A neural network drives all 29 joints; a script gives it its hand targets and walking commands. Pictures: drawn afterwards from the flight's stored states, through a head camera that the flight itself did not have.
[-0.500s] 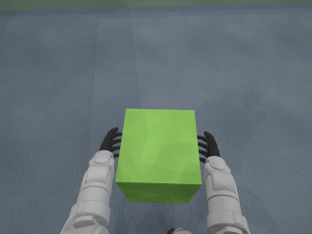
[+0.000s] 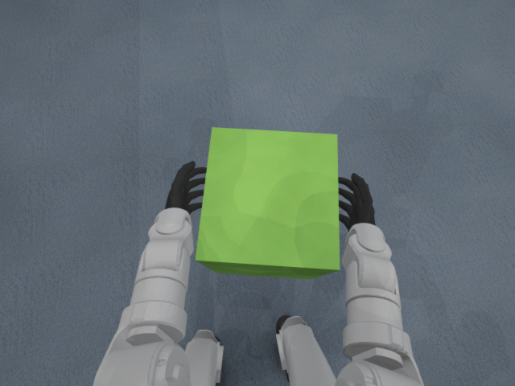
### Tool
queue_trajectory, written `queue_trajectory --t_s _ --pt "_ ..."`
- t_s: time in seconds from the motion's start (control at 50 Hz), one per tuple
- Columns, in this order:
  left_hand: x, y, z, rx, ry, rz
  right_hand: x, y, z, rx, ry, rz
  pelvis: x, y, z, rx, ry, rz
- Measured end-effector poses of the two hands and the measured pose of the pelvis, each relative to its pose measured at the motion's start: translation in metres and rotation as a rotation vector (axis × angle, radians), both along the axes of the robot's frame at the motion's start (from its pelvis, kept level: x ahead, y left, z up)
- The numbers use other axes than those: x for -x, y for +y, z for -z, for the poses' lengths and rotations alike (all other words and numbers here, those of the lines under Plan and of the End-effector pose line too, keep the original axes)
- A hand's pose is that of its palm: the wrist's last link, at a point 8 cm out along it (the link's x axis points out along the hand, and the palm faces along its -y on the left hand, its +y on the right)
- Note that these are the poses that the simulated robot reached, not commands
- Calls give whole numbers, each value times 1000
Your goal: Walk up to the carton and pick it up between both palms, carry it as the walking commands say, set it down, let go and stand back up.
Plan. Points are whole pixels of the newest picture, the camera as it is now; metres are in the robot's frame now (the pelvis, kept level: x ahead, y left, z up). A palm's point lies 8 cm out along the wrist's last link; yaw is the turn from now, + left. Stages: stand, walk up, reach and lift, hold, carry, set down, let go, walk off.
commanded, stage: set down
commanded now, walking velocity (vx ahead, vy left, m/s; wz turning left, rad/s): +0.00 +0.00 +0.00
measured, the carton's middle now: (268, 214) +0.40 -0.05 -0.14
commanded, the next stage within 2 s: none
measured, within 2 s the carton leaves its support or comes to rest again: neither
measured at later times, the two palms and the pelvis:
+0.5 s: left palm (186, 208) +0.43 +0.10 -0.15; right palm (338, 221) +0.38 -0.18 -0.14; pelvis -0.01 -0.01 -0.07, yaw +0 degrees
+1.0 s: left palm (192, 209) +0.45 +0.10 -0.23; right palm (326, 222) +0.41 -0.18 -0.23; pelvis -0.03 +0.00 -0.14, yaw +1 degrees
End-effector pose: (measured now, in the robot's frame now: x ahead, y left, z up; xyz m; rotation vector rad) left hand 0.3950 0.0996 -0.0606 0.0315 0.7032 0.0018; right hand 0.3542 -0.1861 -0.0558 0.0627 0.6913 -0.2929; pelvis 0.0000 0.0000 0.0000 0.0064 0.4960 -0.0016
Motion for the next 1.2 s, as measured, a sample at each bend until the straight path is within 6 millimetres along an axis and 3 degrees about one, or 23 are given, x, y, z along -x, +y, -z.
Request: queue_trajectory --t_s 0.3,1.2 --pt "-19 2 48 -3 2 -5 -19 3 50 -6 3 4 1 -12 41 -5 138 0" --pt "-65 3 200 -14 -1 14 -61 2 203 3 2 1 35 2 168 3 281 -25"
